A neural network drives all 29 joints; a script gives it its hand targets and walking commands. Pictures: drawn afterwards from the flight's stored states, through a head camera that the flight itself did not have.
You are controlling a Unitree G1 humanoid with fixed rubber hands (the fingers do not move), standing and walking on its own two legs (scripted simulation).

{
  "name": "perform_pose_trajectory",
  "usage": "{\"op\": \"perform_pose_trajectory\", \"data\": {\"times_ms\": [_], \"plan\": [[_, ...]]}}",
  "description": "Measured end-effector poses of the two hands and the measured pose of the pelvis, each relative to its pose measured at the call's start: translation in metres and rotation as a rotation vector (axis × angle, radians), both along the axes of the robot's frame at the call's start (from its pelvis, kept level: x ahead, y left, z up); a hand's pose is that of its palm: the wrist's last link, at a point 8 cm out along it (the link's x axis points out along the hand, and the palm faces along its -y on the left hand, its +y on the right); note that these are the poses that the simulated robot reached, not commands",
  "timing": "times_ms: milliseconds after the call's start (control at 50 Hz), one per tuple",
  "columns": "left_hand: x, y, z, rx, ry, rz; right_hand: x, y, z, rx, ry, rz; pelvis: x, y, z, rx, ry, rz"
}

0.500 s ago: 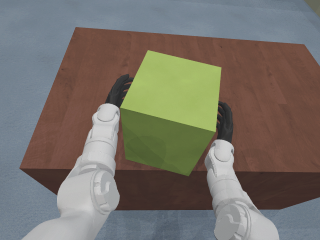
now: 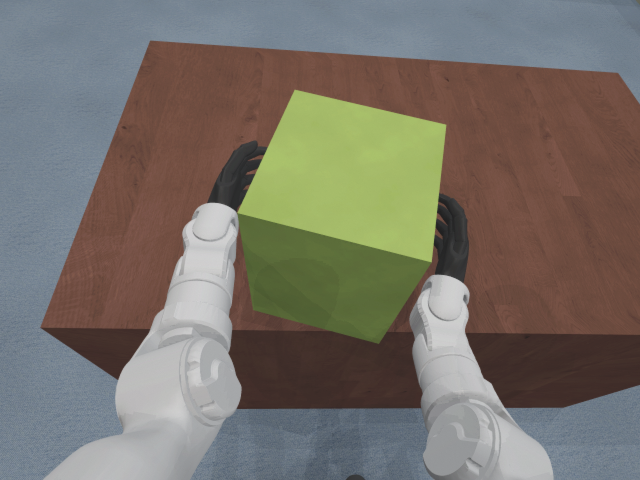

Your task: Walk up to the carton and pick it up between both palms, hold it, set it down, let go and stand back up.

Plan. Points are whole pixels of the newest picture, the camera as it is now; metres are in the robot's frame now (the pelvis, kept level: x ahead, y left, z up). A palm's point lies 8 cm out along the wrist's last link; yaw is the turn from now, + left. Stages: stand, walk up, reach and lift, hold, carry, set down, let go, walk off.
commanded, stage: set down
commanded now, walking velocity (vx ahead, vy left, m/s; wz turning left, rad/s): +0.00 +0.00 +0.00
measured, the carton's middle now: (340, 226) +0.44 -0.03 +0.01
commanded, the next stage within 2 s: none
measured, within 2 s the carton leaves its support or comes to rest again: neither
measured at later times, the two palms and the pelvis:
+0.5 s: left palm (233, 201) +0.47 +0.12 +0.03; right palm (442, 264) +0.37 -0.17 +0.00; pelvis +0.01 +0.01 -0.02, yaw -3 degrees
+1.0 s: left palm (208, 167) +0.48 +0.14 +0.09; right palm (502, 236) +0.37 -0.22 +0.08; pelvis +0.00 +0.03 -0.02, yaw -5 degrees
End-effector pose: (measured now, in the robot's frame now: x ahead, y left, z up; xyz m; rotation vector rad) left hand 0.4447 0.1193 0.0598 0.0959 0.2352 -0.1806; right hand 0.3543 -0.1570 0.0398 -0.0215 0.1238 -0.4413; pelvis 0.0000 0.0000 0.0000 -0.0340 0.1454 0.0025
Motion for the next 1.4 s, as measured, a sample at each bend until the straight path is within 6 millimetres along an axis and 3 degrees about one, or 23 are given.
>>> {"op": "perform_pose_trajectory", "data": {"times_ms": [260, 500, 640, 780, 940, 1160, 1400], "plan": [[0.005, -0.002, -0.005, 0.014, -0.001, -0.007, 0.004, -0.002, -0.004, 0.006, 0.016, 0.012, 0.004, 0.002, -0.001, -0.001, 0.012, -0.007], [0.026, -0.002, -0.034, 0.021, 0.062, 0.019, 0.019, -0.009, -0.035, 0.101, 0.131, 0.012, 0.014, 0.008, -0.018, -0.029, 0.162, -0.045], [0.030, 0.000, -0.032, 0.013, 0.051, 0.000, 0.026, -0.020, -0.027, 0.104, 0.101, -0.010, 0.015, 0.015, -0.024, -0.042, 0.167, -0.068], [0.026, 0.015, -0.030, 0.014, 0.047, 0.005, 0.017, -0.042, -0.017, 0.095, 0.107, -0.043, 0.010, 0.022, -0.025, -0.045, 0.148, -0.081], [0.029, 0.026, 0.006, 0.004, -0.009, 0.016, 0.015, -0.058, 0.015, 0.105, 0.078, -0.027, -0.001, 0.026, -0.026, -0.036, 0.132, -0.086], [0.033, 0.001, 0.070, -0.002, -0.010, -0.027, 0.021, -0.060, 0.079, 0.096, 0.081, -0.002, -0.007, 0.020, -0.014, -0.009, 0.031, -0.094], [0.034, -0.002, 0.089, -0.016, 0.014, -0.009, 0.018, -0.057, 0.086, 0.125, 0.091, 0.001, -0.003, 0.006, -0.006, -0.002, -0.036, -0.095]]}}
